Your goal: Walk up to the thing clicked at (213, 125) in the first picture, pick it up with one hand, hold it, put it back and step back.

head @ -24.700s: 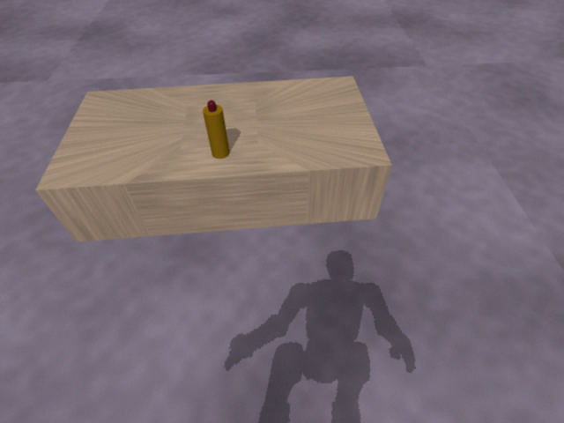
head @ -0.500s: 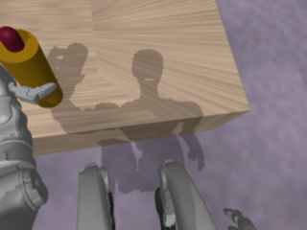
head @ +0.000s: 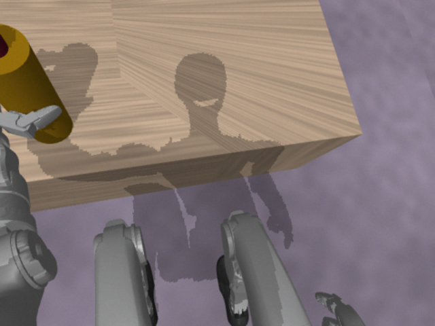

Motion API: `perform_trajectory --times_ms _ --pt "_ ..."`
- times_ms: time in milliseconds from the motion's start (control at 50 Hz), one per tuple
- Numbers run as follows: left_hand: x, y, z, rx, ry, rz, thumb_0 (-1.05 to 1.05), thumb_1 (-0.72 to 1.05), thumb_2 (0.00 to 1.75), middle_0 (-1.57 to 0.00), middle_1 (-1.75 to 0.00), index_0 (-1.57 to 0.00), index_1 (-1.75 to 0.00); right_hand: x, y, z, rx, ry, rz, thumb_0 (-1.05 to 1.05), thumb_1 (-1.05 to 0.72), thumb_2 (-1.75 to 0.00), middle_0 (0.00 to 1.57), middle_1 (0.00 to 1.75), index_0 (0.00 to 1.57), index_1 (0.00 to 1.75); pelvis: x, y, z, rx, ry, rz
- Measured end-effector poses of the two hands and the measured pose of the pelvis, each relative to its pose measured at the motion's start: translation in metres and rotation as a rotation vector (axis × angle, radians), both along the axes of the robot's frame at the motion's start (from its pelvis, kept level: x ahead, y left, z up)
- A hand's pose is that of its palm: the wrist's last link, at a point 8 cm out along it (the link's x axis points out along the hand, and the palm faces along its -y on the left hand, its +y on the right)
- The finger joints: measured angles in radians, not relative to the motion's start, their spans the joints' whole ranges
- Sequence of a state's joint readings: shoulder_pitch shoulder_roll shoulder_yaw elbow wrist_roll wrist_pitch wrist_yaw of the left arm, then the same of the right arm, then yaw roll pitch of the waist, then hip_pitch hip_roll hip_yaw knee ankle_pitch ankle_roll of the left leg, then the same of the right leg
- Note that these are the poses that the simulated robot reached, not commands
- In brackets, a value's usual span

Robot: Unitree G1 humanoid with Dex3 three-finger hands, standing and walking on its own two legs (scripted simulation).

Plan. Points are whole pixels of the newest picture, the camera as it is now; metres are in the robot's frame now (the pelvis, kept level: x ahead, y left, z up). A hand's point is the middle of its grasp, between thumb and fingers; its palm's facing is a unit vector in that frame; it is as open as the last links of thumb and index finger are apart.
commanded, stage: lower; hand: left
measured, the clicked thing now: (23, 89) +0.50 +0.27 -0.01
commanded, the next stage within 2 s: loosen in 0.04 s
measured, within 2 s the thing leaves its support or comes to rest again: rests again in 0.66 s
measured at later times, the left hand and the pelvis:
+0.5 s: hand (5, 78) +0.52 +0.29 -0.01, palm faces +0.31 -0.95 +0.00, open 11.4 cm; pelvis -0.01 +0.00 -0.02, yaw +0 degrees
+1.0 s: hand out of the picture +0.51 +0.30 +0.00, palm faces +0.30 -0.95 -0.02, open 16.7 cm; pelvis -0.01 +0.00 -0.02, yaw +0 degrees
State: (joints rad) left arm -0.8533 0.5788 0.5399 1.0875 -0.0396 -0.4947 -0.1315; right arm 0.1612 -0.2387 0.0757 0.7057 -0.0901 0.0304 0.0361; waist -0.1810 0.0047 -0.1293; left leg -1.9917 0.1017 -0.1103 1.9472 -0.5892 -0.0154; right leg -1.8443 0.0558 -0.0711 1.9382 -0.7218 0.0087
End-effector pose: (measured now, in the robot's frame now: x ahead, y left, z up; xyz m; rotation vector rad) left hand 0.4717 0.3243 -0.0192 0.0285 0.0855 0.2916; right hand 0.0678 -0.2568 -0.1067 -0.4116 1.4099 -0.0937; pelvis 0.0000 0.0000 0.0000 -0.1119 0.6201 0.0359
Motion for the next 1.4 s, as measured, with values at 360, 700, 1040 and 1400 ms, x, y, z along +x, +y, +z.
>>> perform_trajectory --times_ms 360,700,1040,1400 --pt "0.005 0.006 -0.002 -0.021 -0.046 0.014 -0.02 -0.57 0.86 -0.84 -1.02 -0.86 -1.01 -0.012 -0.003 -0.023 -0.004 0.012 -0.014 0.0 -0.95 -0.9 0.2 0.3 0.21 0.3 -0.007 0.0 -0.024 0.0 -0.013 -0.003" --pt "0.011 0.009 0.012 -0.027 -0.079 0.015 -0.01 -0.6 0.36 -0.63 -0.56 -0.64 -0.54 -0.005 -0.008 -0.024 -0.011 0.009 -0.01 0.0 -0.93 -0.89 0.2 0.3 0.21 0.3 -0.005 -0.003 -0.024 0.003 -0.007 -0.008" --pt "0.004 0.025 0.026 0.008 -0.092 0.029 -0.01 -0.61 0.09 -0.24 -0.18 -0.25 -0.16 0.01 -0.003 -0.019 -0.016 -0.025 -0.004 0.0 -0.91 -0.89 0.2 0.3 0.21 0.3 -0.005 0.0 -0.018 -0.003 -0.02 -0.003" --pt "-0.017 0.068 0.117 0.123 0.222 0.055 -0.01 -0.53 0.03 -0.07 -0.05 -0.08 -0.03 0.02 0.003 0.085 -0.015 -0.069 -0.065 0.0 -0.88 -0.89 0.2 0.31 0.21 0.3 0.01 0.007 0.081 -0.003 -0.071 0.029"
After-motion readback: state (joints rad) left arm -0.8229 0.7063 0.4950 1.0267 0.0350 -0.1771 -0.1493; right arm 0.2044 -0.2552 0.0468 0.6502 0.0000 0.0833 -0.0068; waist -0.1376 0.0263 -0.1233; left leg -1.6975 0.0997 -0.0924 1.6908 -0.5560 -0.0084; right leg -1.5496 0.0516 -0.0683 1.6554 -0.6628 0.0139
